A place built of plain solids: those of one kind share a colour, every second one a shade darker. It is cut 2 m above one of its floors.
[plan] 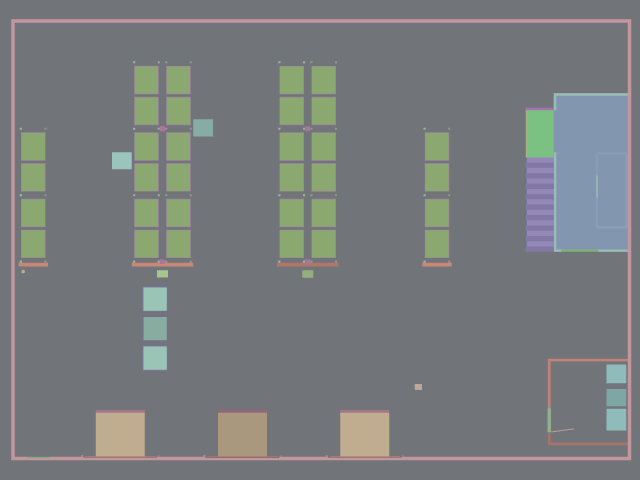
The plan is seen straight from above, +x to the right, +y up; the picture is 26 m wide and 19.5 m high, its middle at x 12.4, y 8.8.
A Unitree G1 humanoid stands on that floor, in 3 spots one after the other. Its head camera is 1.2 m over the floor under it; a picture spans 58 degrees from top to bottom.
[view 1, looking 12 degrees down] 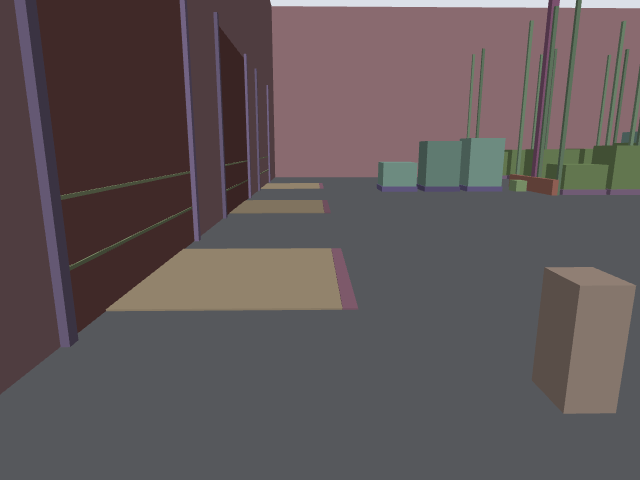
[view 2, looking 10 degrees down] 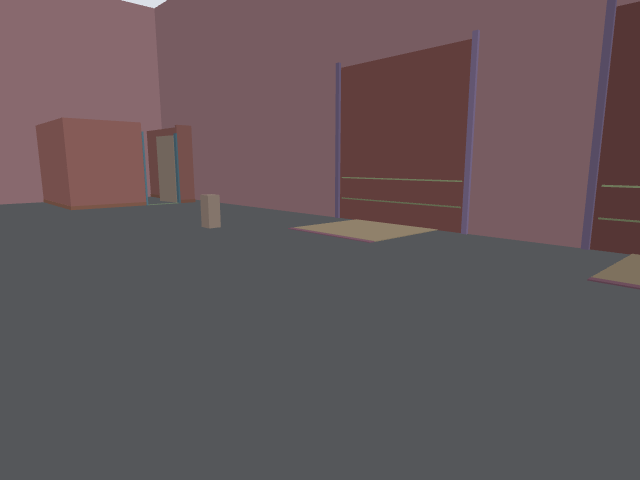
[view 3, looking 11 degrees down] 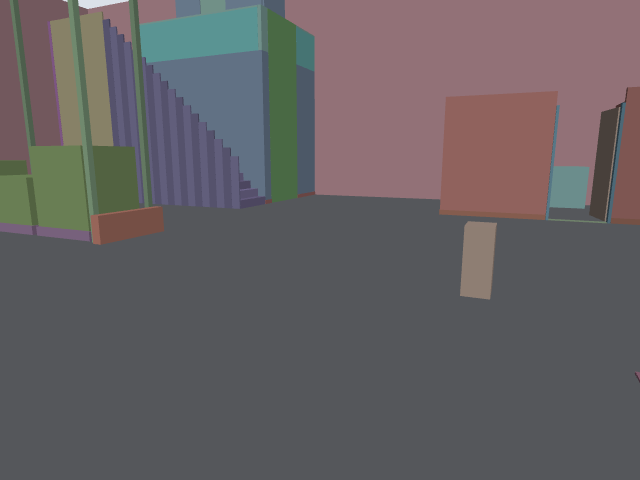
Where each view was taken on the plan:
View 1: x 18.31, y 1.55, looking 179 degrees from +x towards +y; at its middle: ground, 5.77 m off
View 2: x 8.95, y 6.92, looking -43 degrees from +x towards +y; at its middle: ground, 6.91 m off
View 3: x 12.45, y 2.60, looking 24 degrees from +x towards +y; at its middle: ground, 6.29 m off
